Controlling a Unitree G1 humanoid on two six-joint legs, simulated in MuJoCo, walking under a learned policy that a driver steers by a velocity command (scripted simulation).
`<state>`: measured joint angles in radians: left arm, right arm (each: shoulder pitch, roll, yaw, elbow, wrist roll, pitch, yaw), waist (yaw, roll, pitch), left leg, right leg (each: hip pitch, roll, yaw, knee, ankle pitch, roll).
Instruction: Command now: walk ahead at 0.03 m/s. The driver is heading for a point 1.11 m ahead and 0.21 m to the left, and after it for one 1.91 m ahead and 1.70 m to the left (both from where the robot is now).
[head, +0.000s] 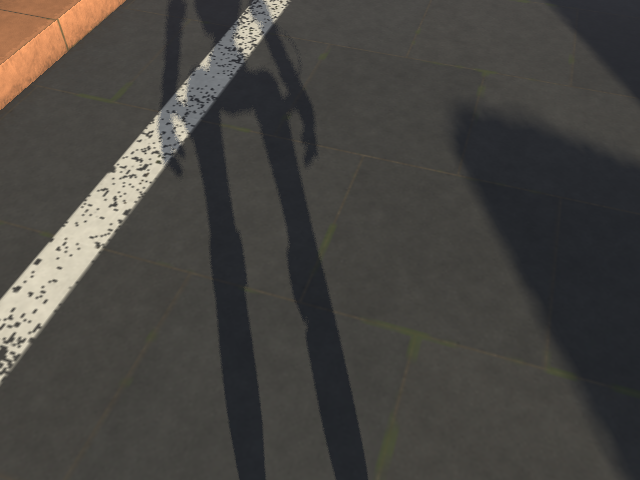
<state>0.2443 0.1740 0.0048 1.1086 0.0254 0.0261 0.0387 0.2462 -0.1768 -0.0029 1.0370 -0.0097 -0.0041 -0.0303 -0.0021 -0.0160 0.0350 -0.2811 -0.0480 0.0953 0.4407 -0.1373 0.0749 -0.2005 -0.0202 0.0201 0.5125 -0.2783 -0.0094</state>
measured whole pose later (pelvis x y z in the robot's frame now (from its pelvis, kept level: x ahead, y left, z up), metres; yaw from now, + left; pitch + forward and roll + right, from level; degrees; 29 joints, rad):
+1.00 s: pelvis +0.09 +0.04 -0.01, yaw +14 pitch +1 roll -1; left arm 0.26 0.23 0.07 0.99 0.03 -0.06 0.00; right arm 0.31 -0.20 -0.07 0.96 -0.02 -0.04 0.00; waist -0.01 -0.05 0.01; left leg -0.25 -0.06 0.04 0.59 -0.35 0.09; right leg -0.36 -0.05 -0.04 1.09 -0.42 -0.03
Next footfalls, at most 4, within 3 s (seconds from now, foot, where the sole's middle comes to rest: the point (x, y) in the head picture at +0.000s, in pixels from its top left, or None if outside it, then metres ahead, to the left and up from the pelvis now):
1.40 right None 0.47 0.09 -0.77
1.94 left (197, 378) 0.75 0.31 -0.77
2.44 right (302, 297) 0.98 0.07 -0.77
2.98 left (245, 217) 1.27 0.24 -0.77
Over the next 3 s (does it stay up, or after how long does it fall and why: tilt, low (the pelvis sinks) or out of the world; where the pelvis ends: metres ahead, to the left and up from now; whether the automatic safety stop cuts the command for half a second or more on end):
stays up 1.14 0.17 -0.02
